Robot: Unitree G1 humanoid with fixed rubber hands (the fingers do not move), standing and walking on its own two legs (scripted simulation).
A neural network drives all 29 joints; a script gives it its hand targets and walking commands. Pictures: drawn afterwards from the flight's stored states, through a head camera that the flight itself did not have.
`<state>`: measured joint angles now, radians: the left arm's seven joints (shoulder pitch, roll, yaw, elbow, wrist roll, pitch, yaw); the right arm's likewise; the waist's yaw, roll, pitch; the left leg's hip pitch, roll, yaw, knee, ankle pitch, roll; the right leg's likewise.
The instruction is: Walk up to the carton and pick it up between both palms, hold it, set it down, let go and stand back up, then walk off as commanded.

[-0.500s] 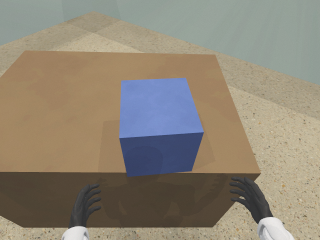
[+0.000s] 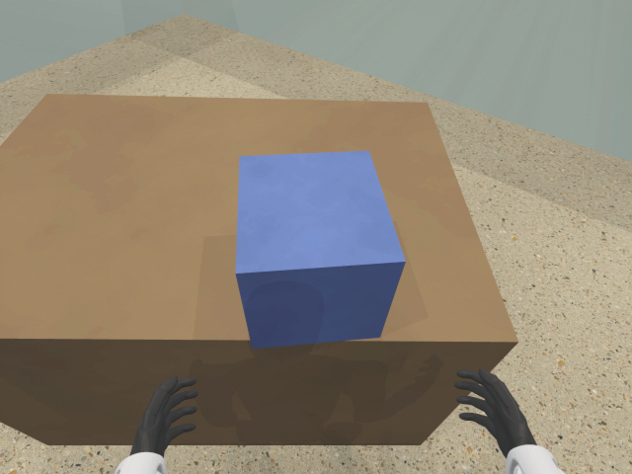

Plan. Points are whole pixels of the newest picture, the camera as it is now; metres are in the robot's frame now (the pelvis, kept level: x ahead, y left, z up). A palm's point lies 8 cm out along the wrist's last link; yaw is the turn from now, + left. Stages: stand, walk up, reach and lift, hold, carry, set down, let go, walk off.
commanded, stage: set down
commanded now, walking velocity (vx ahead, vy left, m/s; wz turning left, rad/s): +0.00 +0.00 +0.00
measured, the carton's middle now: (311, 248) +0.45 +0.04 +0.00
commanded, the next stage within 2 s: let go in 0.58 s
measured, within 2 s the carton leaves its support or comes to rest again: neither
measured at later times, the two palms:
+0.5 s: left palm (151, 455) +0.16 +0.23 -0.07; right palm (505, 456) +0.18 -0.22 -0.07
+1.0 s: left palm (154, 448) +0.17 +0.23 -0.08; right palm (501, 463) +0.17 -0.22 -0.08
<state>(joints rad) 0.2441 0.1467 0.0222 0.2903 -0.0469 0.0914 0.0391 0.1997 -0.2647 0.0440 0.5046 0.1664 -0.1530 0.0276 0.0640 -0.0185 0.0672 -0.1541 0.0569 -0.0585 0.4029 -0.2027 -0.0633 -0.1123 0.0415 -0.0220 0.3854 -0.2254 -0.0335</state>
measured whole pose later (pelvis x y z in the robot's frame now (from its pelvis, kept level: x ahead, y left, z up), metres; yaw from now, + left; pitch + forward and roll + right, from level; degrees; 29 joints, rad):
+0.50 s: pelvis +0.01 +0.00 +0.00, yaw +0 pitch -2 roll +0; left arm 0.22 0.18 0.03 0.39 -0.05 0.11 -0.01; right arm 0.20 -0.23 0.04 0.64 0.10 -0.19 -0.01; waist 0.06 -0.02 0.08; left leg -0.15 0.06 -0.06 0.40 -0.21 -0.06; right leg -0.11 0.04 -0.02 0.39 -0.24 -0.03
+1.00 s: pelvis +0.02 +0.00 +0.00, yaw +0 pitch -1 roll +0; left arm 0.20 0.18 0.03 0.43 -0.01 0.13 -0.03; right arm 0.20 -0.21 0.03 0.73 0.07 -0.25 -0.02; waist 0.06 -0.02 0.09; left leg -0.15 0.05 -0.06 0.40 -0.23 -0.06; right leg -0.11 0.04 -0.02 0.39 -0.25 -0.03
